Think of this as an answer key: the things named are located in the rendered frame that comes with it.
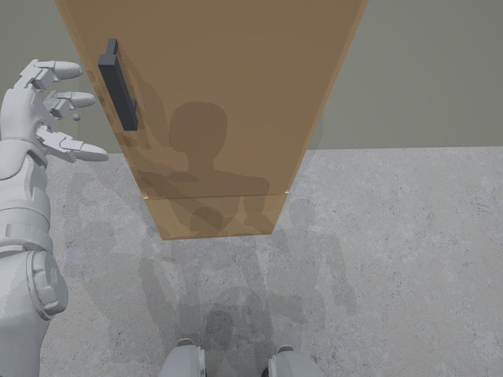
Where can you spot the left robot forearm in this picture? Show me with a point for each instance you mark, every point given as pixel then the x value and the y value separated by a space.
pixel 24 204

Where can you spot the left robot upper arm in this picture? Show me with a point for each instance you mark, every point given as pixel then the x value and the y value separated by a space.
pixel 32 292

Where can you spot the cupboard door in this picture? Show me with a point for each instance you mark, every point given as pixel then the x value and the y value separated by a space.
pixel 226 90

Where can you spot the right robot shin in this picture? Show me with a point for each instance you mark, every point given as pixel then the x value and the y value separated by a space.
pixel 284 348

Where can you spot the robot left hand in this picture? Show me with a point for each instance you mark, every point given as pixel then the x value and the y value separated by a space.
pixel 23 113

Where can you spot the handle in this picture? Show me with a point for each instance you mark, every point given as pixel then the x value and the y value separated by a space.
pixel 117 88

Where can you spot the robot right thigh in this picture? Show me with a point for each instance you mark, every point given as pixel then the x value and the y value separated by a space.
pixel 293 364

